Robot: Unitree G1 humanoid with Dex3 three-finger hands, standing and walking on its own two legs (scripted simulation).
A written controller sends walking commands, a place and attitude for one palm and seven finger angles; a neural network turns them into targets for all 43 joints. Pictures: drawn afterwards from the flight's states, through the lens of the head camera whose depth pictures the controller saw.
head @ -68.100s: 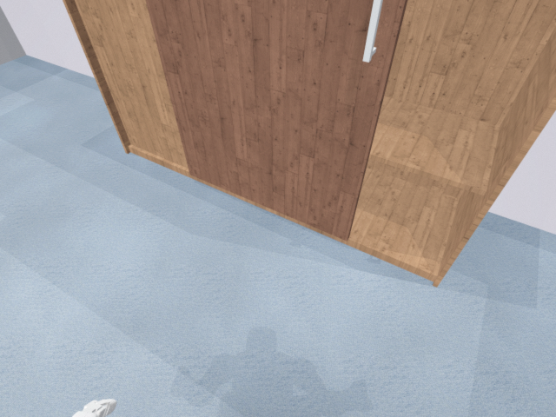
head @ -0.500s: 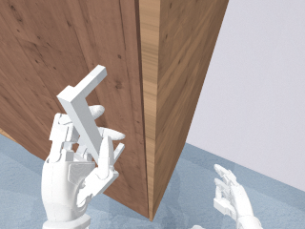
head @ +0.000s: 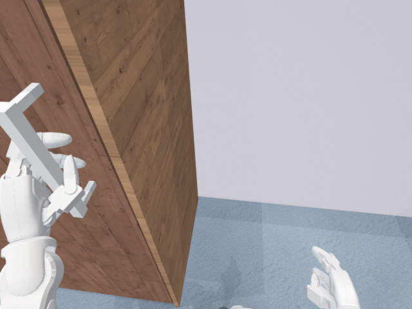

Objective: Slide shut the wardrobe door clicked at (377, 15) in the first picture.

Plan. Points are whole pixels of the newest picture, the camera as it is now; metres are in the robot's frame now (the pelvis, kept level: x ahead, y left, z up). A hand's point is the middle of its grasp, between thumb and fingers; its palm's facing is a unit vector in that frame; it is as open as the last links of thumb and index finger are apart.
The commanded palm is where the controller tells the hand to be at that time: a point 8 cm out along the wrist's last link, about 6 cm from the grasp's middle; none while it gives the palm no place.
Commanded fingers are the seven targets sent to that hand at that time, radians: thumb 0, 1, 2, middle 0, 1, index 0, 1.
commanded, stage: stop walking and hold the door there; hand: left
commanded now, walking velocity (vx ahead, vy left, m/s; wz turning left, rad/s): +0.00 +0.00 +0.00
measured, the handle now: (58, 160) +0.26 +0.23 +0.22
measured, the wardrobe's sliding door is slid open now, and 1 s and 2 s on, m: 0.00 0.00 0.00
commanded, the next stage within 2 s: none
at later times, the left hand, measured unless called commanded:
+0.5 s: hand (74, 188) +0.23 +0.20 +0.20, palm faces +0.38 -0.91 -0.18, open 5.8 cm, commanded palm +0.20 +0.21 +0.18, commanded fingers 0.00 0.90 0.90 -0.45 -1.40 -0.45 -1.40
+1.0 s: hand (74, 189) +0.23 +0.20 +0.20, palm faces +0.28 -0.95 -0.14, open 5.7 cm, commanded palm +0.19 +0.22 +0.18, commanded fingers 0.00 0.90 0.90 -0.45 -1.40 -0.45 -1.40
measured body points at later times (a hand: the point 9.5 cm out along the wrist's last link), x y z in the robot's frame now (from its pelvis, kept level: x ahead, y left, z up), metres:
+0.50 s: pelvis -0.04 -0.01 +0.01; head -0.06 -0.02 +0.46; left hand +0.21 +0.25 +0.21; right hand +0.09 -0.25 -0.08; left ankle -0.07 +0.12 -0.72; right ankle -0.03 -0.10 -0.70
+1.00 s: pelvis -0.07 +0.02 +0.02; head -0.08 +0.01 +0.47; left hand +0.21 +0.25 +0.20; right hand +0.07 -0.23 -0.06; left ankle -0.07 +0.12 -0.72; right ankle -0.04 -0.11 -0.72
